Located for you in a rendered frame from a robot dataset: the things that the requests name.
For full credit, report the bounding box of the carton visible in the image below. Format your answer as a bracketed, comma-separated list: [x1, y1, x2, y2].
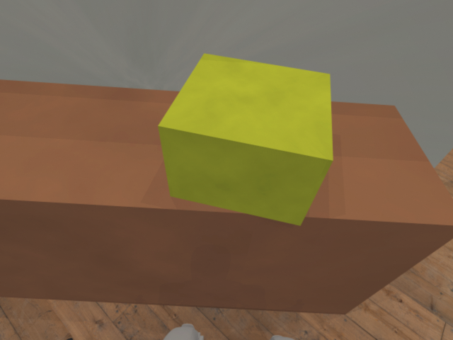
[158, 53, 333, 226]

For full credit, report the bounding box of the pedestal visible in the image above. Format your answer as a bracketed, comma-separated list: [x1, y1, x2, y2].
[0, 79, 453, 315]

